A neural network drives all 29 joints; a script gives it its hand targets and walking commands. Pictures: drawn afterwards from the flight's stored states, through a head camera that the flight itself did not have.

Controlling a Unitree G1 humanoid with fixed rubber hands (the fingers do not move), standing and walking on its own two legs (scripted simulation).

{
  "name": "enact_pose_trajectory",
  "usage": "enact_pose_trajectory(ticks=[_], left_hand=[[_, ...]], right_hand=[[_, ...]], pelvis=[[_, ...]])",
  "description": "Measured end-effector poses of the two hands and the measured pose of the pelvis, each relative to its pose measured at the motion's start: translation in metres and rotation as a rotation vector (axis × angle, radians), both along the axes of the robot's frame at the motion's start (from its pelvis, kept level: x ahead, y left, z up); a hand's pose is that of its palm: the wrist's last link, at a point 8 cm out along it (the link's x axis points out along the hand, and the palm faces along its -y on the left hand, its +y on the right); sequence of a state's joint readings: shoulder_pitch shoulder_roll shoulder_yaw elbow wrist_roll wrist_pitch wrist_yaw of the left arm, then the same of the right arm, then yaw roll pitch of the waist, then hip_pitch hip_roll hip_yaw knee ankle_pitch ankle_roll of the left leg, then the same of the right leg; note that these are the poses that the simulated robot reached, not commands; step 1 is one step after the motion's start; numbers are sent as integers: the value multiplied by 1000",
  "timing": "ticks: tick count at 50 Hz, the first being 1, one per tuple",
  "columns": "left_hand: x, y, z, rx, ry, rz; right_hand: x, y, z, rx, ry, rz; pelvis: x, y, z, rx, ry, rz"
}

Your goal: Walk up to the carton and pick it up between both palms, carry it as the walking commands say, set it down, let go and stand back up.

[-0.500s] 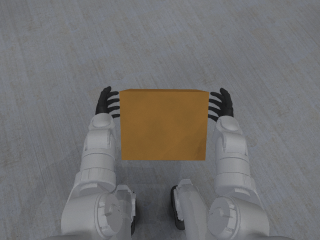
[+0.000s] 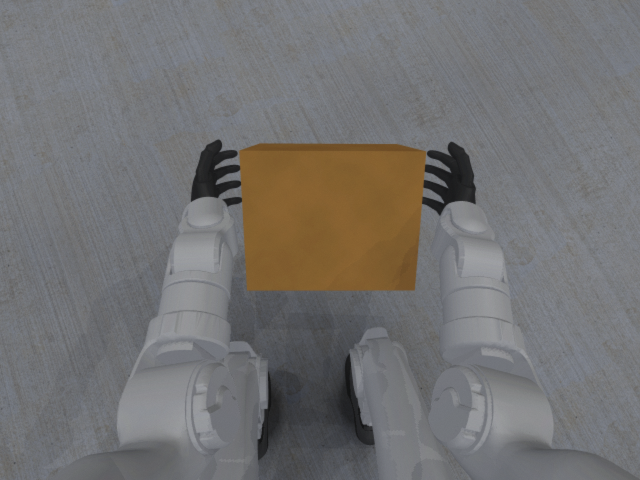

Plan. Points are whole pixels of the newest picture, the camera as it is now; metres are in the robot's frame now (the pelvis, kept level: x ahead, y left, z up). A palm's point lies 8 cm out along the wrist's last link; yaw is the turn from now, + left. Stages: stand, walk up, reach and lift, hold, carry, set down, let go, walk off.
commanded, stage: set down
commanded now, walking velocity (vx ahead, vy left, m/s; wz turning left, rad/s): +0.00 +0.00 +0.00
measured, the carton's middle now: (329, 209) +0.47 -0.05 -0.18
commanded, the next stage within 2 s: none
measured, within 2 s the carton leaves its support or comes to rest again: neither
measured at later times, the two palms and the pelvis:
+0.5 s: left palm (225, 209) +0.47 +0.10 -0.16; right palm (431, 217) +0.44 -0.20 -0.15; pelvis -0.02 +0.00 -0.07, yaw +0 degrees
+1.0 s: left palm (246, 216) +0.50 +0.09 -0.29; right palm (415, 225) +0.46 -0.22 -0.27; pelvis -0.06 +0.00 -0.13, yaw +0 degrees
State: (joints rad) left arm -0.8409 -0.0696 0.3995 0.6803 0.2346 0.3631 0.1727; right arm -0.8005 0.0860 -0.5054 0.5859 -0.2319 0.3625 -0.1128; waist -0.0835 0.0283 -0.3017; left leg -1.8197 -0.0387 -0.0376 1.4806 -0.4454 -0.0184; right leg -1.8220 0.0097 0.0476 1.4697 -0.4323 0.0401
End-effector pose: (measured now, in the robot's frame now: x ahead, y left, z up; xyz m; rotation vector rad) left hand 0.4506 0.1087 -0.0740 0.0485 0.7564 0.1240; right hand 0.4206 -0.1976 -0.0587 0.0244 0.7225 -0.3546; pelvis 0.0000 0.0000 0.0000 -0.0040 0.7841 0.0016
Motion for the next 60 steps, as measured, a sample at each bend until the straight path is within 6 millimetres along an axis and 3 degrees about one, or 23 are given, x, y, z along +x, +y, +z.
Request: enact_pose_trajectory(ticks=[32,41,46,49,60], left_hand=[[28,-7,-117,9,-5,-38],[42,-13,-156,9,-40,-42],[49,-17,-189,14,-94,-47],[49,-20,-212,22,-65,-49],[53,-22,-230,47,-38,-72]], right_hand=[[17,-6,-119,-6,1,-21],[29,-10,-156,-22,-34,-36],[33,-13,-192,-20,-90,-62],[35,-17,-212,-19,-60,-49],[37,-19,-235,-11,-36,-47]], pelvis=[[-25,-4,-89,-2,71,5],[-43,-1,-106,-6,-83,10],[-59,1,-111,-10,-283,12],[-56,2,-127,-3,-265,6],[-54,-3,-153,10,-302,-9]])
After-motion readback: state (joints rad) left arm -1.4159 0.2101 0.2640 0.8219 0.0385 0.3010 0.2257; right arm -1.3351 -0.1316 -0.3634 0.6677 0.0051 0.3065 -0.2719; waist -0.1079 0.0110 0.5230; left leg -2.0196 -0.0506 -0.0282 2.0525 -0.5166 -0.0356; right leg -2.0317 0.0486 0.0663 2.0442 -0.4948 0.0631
